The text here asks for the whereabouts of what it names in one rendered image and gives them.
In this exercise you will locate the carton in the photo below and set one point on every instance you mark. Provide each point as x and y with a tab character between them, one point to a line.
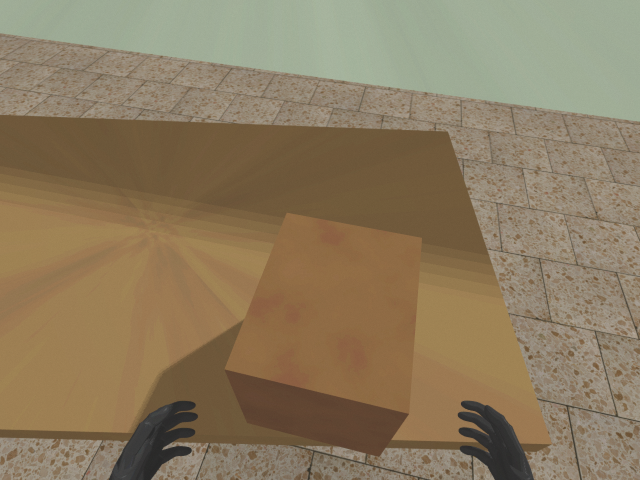
325	351

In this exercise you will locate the table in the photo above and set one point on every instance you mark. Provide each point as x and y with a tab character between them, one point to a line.
130	252

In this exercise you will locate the robot right hand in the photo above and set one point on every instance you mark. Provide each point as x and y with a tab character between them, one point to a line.
506	459

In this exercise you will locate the robot left hand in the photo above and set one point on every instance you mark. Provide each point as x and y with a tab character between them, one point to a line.
143	455

